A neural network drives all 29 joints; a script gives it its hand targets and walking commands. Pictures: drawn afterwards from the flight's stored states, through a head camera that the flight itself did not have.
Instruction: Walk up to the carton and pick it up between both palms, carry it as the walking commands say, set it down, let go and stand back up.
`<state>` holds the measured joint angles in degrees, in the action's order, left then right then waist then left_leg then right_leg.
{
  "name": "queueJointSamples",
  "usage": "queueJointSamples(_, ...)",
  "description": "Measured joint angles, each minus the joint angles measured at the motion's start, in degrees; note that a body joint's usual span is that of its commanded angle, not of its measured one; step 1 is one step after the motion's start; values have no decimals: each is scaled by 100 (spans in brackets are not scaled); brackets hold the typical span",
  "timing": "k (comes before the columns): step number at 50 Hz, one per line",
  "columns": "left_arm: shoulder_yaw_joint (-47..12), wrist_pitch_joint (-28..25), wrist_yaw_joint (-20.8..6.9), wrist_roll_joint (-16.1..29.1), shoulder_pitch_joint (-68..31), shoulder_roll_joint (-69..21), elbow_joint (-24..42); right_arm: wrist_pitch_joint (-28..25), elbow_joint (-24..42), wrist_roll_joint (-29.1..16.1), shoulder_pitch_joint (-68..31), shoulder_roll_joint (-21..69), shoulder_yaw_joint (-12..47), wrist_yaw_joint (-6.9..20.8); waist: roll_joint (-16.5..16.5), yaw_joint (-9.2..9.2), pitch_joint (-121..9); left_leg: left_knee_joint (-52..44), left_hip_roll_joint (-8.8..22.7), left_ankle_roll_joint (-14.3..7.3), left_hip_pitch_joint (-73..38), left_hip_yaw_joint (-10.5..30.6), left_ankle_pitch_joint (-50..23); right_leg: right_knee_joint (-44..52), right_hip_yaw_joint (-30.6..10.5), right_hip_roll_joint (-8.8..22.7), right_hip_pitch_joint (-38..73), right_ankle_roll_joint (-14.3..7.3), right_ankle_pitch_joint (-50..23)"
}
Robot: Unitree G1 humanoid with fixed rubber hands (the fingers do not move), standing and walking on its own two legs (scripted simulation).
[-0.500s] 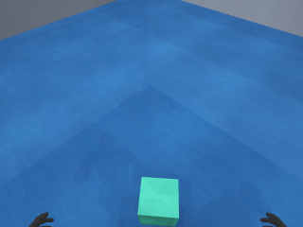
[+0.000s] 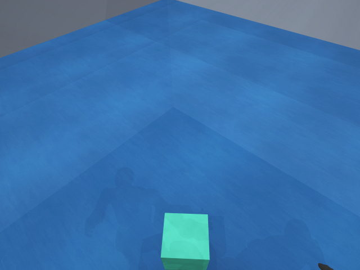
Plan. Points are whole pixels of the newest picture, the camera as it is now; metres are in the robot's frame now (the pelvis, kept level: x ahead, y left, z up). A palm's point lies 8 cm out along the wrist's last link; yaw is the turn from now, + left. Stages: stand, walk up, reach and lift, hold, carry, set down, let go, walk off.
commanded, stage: walk up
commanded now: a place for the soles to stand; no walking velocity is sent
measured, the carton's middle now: (185, 242) +0.38 +0.01 -0.66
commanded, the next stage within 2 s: none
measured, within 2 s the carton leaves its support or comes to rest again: neither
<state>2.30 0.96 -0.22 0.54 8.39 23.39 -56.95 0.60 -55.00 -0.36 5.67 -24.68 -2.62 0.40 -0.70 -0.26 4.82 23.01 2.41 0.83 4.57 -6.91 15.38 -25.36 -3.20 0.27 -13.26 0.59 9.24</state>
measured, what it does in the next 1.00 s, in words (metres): stands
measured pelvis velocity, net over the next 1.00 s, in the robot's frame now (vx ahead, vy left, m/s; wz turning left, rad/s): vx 0.01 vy -0.01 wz -0.07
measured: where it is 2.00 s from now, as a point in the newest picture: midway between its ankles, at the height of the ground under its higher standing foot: outside the picture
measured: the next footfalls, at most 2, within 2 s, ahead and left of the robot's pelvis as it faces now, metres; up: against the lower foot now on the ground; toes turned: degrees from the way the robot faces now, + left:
none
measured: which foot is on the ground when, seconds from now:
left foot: down 0.00-1.00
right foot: down 0.00-1.00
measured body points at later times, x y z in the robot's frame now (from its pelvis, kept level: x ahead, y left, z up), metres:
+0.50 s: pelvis +0.00 +0.00 +0.00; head +0.02 -0.01 +0.45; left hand +0.11 +0.32 -0.11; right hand +0.08 -0.34 -0.12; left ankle -0.03 +0.12 -0.74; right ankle +0.05 -0.12 -0.74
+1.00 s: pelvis +0.01 -0.01 +0.00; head +0.03 -0.03 +0.44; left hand +0.13 +0.32 -0.10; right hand +0.10 -0.35 -0.12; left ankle -0.03 +0.12 -0.74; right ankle +0.05 -0.12 -0.74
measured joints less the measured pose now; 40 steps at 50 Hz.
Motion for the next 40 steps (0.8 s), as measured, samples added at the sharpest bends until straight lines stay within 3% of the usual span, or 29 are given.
queueJointSamples(40,-23,30,-7,4,-183,59,166,-11,188,50,271,-19,-71,31,67,17,7,123,54,1,8,-307,147,-299,-299,-113,-228,3,114)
